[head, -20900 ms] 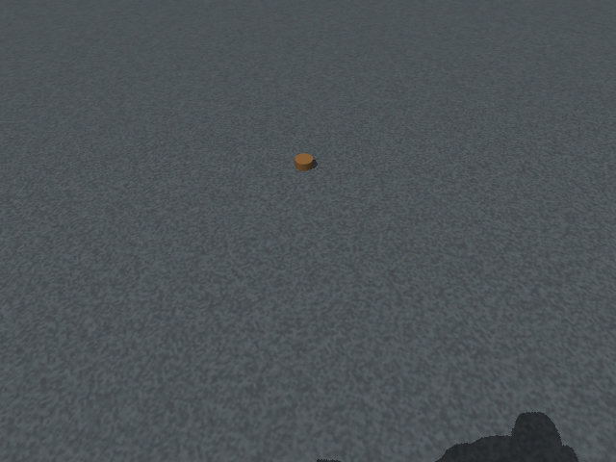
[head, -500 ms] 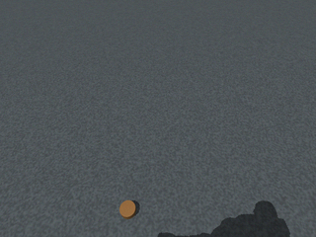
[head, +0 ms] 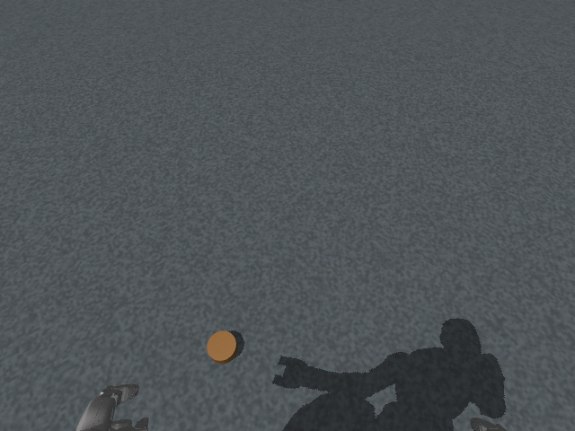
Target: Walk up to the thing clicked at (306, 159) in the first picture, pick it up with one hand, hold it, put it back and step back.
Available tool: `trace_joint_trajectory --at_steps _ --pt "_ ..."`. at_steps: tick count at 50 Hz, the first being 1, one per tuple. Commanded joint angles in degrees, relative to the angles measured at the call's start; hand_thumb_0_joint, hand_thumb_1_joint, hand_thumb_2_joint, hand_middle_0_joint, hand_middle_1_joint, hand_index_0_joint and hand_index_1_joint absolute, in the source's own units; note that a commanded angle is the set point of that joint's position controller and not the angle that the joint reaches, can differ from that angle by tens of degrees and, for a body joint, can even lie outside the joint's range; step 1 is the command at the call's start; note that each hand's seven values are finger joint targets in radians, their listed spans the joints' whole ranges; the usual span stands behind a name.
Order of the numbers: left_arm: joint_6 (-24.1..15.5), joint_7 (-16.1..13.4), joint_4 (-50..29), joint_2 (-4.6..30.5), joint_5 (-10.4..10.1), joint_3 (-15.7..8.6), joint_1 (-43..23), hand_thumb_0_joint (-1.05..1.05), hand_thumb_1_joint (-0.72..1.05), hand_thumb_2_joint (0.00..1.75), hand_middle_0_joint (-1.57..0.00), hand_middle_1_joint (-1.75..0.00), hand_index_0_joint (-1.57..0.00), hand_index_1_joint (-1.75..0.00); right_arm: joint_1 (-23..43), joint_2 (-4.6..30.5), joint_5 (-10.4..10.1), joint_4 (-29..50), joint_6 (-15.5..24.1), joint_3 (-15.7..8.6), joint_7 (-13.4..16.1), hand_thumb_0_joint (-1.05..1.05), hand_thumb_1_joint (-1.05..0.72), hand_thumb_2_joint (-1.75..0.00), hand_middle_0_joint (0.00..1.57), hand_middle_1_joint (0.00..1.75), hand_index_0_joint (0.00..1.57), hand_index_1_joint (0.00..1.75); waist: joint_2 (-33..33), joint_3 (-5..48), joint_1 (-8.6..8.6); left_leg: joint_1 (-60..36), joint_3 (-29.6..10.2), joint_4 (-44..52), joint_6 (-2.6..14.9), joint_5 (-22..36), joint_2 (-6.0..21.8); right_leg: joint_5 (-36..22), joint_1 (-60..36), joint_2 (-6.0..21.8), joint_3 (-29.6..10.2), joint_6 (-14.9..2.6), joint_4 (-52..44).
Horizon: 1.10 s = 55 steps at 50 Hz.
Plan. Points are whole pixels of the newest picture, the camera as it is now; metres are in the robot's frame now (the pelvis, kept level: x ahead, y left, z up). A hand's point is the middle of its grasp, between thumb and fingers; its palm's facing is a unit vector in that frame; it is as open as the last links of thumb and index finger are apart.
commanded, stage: rise first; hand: left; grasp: from above
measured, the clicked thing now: (222, 347) +0.45 +0.24 -0.74
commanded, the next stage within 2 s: none
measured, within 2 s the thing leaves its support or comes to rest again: neither
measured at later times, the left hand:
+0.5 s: hand out of the picture +0.14 +0.27 -0.21, palm faces -0.13 -0.89 -0.44, open 14.1 cm
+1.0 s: hand out of the picture +0.14 +0.29 -0.28, palm faces -0.30 -0.78 -0.55, open 14.3 cm
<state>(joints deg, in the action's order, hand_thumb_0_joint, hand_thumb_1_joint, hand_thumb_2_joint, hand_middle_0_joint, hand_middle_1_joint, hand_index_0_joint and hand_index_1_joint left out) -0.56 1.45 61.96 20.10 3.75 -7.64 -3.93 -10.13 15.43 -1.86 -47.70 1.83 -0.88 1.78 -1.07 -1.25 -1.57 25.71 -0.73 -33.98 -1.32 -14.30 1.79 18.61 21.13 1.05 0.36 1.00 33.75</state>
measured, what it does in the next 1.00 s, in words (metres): lowers itself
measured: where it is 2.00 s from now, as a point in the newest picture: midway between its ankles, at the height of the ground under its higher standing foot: outside the picture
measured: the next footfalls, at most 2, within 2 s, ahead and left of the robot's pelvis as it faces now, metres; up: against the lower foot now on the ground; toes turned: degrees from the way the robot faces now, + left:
none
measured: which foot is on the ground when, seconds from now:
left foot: down 0.00-1.00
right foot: down 0.00-1.00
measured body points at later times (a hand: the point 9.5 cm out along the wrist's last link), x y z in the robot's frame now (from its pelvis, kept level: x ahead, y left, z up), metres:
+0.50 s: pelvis +0.00 +0.00 -0.07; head +0.10 +0.02 +0.37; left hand +0.15 +0.31 -0.18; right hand +0.16 -0.25 -0.16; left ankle +0.03 +0.13 -0.73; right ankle -0.02 -0.13 -0.73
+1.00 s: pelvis -0.02 +0.01 -0.14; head +0.11 +0.03 +0.29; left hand +0.16 +0.33 -0.24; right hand +0.17 -0.24 -0.23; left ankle +0.03 +0.13 -0.73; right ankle -0.02 -0.13 -0.73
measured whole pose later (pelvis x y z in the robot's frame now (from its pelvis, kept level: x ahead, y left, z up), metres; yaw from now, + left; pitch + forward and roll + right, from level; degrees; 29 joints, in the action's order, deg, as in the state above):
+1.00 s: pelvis -0.02 +0.01 -0.14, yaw -1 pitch +25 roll -3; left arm 8.4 -0.2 28.1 22.6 21.3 -8.2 10.4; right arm -8.3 13.9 0.1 -31.3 9.4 -1.5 0.1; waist 0.3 9.3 -1.5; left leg 73.8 -3.2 -81.7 -1.0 -32.8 2.5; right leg 37.7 67.6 -0.1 0.9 1.6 80.3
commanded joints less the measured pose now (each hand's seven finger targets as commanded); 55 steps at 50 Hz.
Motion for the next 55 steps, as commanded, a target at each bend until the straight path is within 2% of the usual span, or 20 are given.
trace_joint_trajectory --at_steps 1,3,4,6,8,12,15,18,26,28,33,35,38,42,47,49,51,52,54,55 --pt "2.4 0.2 -8.5 12.4 4.1 -5.1 5.9 0.0 -0.13 0.95 -0.06 -1.07 -0.09 -1.04 -2.9 9.4 0.3 10.6 1.2 -4.4 0.0 0.0 -0.92 -0.9 0.2 0.3 0.2 0.3 6.1 18.5 4.0 -6.6 2.3 -1.3 0.83 12.6 -2.9 -13.8 -1.2 -1.5 1.4 -2.38 0.6" --pt "5.8 0.0 -7.9 8.6 4.9 -2.4 5.7 0.0 -0.29 0.96 -0.06 -1.08 -0.08 -1.05 -1.4 9.0 0.0 12.7 1.2 -3.9 -0.3 0.0 -0.9 -0.9 0.2 0.3 0.2 0.3 4.2 13.1 2.46 -2.0 2.0 -2.3 0.76 9.3 -2.6 -10.5 2.6 -1.8 1.7 -2.24 1.0" --pt "6.8 -0.4 -11.2 10.2 5.3 -3.0 3.3 0.0 -0.37 0.98 -0.06 -1.08 -0.07 -1.06 -0.5 9.0 0.0 14.0 1.2 -4.0 -0.4 0.0 -0.9 -0.9 0.2 0.3 0.2 0.3 3.3 12.7 2.35 -0.1 1.8 -3.3 0.94 8.0 -2.3 -9.1 3.9 -1.9 1.9 -2.17 1.9" --pt "8.4 -0.9 -13.1 11.2 5.8 -4.0 5.5 0.0 -0.51 0.99 -0.07 -1.08 -0.07 -1.07 -0.7 8.7 -0.2 15.6 1.5 -4.1 -0.7 0.0 -0.9 -0.9 0.2 0.3 0.2 0.3 3.4 13.0 2.29 2.2 1.7 -5.5 1.0 5.6 -2.0 -6.2 6.9 -2.1 2.0 -2.17 4.2" --pt "9.1 -1.0 -16.2 9.3 6.0 -3.3 5.6 0.0 -0.57 1.0 -0.08 -1.08 -0.07 -1.08 -1.6 8.4 -0.1 16.9 2.1 -4.1 -0.9 0.0 -0.91 -0.9 0.2 0.3 0.2 0.3 2.3 12.7 1.17 4.3 1.5 -7.6 1.17 2.9 -1.6 -3.6 10.4 -2.3 2.2 -2.09 6.4" --pt "7.8 -1.6 -24.8 11.4 7.2 -5.9 4.3 0.0 -0.58 1.01 -0.06 -1.08 -0.06 -1.08 -2.6 7.7 0.5 18.5 4.3 -4.7 -0.8 0.0 -0.89 -0.9 0.2 0.3 0.2 0.3 4.1 17.2 1.09 8.2 0.9 -13.9 1.34 1.7 -1.3 -2.5 15.9 -2.1 1.9 -2.06 13.3" --pt "7.7 -1.7 -30.7 10.0 7.6 -5.5 9.0 0.0 -0.58 1.03 -0.06 -1.07 -0.04 -1.09 -3.3 7.1 0.6 20.0 5.4 -4.8 -0.2 0.0 -0.87 -0.89 0.2 0.3 0.2 0.3 4.2 20.8 0.28 8.2 1.1 -16.9 1.66 3.4 -1.1 -4.7 17.8 -2.0 1.2 -1.86 15.8" --pt "9.0 -1.5 -34.1 11.4 8.1 -6.4 12.4 0.0 -0.58 1.04 -0.06 -1.06 -0.04 -1.08 -3.3 7.1 0.9 20.1 6.0 -4.8 0.4 0.0 -0.88 -0.9 0.2 0.3 0.2 0.3 4.6 23.2 0.24 8.1 0.8 -19.4 2.02 7.0 -0.7 -7.9 17.9 -1.8 1.0 -1.45 17.4" --pt "11.7 -0.8 -38.8 10.0 9.8 -5.4 17.1 0.0 -0.57 1.01 -0.05 -1.06 -0.04 -1.07 -1.8 6.6 1.6 21.9 7.7 -4.2 1.0 0.0 -0.87 -0.89 0.2 0.3 0.2 0.3 5.0 20.3 -0.41 14.5 0.2 -22.9 1.88 2.5 -0.5 -3.5 23.5 -2.1 1.6 -1.7 20.8" --pt "11.9 -1.0 -39.8 9.9 10.4 -5.4 18.2 0.0 -0.56 1.0 -0.06 -1.06 -0.05 -1.07 -1.5 6.3 1.7 22.7 8.1 -4.2 1.2 0.0 -0.87 -0.89 0.2 0.3 0.2 0.3 5.3 20.9 -0.24 15.4 0.5 -24.0 1.96 1.8 -0.7 -3.1 24.6 -2.1 1.5 -1.76 21.6" --pt "11.7 -1.4 -42.8 9.7 11.4 -5.6 20.8 0.0 -0.56 0.99 -0.05 -1.07 -0.05 -1.07 -1.4 6.1 1.8 23.5 8.8 -4.2 0.3 0.0 -0.86 -0.89 0.2 0.3 0.2 0.3 6.3 24.3 0.67 16.9 -0.6 -27.8 1.98 6.6 -0.2 -4.9 28.2 -2.3 2.1 -1.93 26.8" --pt "11.5 -1.6 -44.3 9.2 11.7 -5.2 22.0 0.0 -0.56 0.99 -0.05 -1.07 -0.05 -1.07 -1.4 6.1 1.8 23.8 8.9 -4.3 0.1 0.0 -0.87 -0.89 0.2 0.3 0.2 0.3 6.0 25.8 0.21 17.2 -1.0 -29.2 2.03 8.2 -0.2 -6.2 28.8 -2.5 2.3 -1.86 28.2" --pt "11.3 -2.0 -46.1 9.7 12.2 -5.9 23.5 0.0 -0.57 0.99 -0.05 -1.07 -0.04 -1.07 -0.9 6.0 1.7 24.3 9.0 -4.4 -0.4 0.0 -0.87 -0.89 0.2 0.3 0.2 0.3 6.0 26.9 1.19 19.3 -0.8 -31.1 2.18 6.8 -0.4 -5.5 30.6 -2.5 2.1 -1.87 29.8" --pt "11.4 -2.3 -48.6 10.4 12.9 -5.5 21.8 0.0 -0.6 1.0 -0.06 -1.07 -0.05 -1.08 0.0 6.5 1.5 24.5 9.0 -4.4 -0.8 0.0 -0.9 -0.9 0.2 0.3 0.2 0.3 6.3 27.0 0.45 22.2 -1.2 -32.6 2.03 3.3 -0.4 -2.8 33.4 -2.6 2.1 -2.0 31.7" --pt "7.3 -2.6 -40.5 12.9 18.5 -4.8 10.0 0.0 -0.57 0.99 -0.05 -1.06 -0.05 -1.07 1.5 7.1 1.7 22.7 9.9 -4.5 -1.2 0.0 -0.88 -0.89 0.2 0.3 0.2 0.3 4.9 23.1 -1.75 33.0 -1.8 -39.2 2.36 -6.7 -0.5 5.2 45.0 -2.6 1.7 -2.21 38.1" --pt "4.0 -3.2 -37.0 15.4 21.1 -6.2 5.1 0.0 -0.55 0.98 -0.05 -1.07 -0.05 -1.07 2.0 7.7 2.0 21.5 10.6 -4.7 -1.4 0.0 -0.87 -0.89 0.2 0.3 0.2 0.3 6.3 23.0 -1.03 37.5 -1.9 -41.7 2.09 -11.7 -0.6 9.1 49.8 -2.4 1.3 -2.37 41.7" --pt "0.5 -3.2 -36.0 15.9 23.7 -5.6 3.3 0.0 -0.55 0.99 -0.05 -1.07 -0.05 -1.07 2.3 8.4 2.1 20.6 11.2 -5.0 -1.6 0.0 -0.86 -0.89 0.2 0.3 0.2 0.3 7.9 26.0 -0.49 38.6 -2.4 -43.4 1.59 -13.3 -0.4 10.6 53.5 -2.4 1.4 -2.56 45.6" --pt "-1.2 -3.1 -36.4 14.8 24.8 -4.1 2.7 0.0 -0.57 1.0 -0.05 -1.07 -0.05 -1.08 2.4 8.5 2.1 20.4 11.5 -5.1 -1.8 0.0 -0.87 -0.89 0.2 0.3 0.2 0.3 9.0 28.5 -0.38 37.6 -3.1 -44.3 1.31 -12.7 -0.3 10.5 55.8 -2.5 1.7 -2.64 47.6" --pt "-4.0 -3.2 -36.9 18.2 27.3 -4.9 -0.4 0.0 -0.56 1.01 -0.05 -1.08 -0.05 -1.08 2.4 9.4 2.1 19.4 11.5 -5.6 -1.9 0.0 -0.87 -0.89 0.2 0.3 0.2 0.3 10.7 33.7 0.06 37.6 -3.0 -48.0 1.25 -10.7 -0.1 9.1 59.2 -2.7 1.8 -2.63 50.9" --pt "-5.1 -3.7 -34.8 18.7 28.4 -4.8 -2.3 0.0 -0.57 1.02 -0.05 -1.07 -0.05 -1.08 2.4 9.7 2.1 18.6 11.4 -5.6 -2.0 0.0 -0.87 -0.89 0.2 0.3 0.2 0.3 9.9 34.5 -0.55 39.6 -3.3 -49.9 1.31 -10.4 -0.1 8.8 61.1 -2.8 2.0 -2.61 52.8"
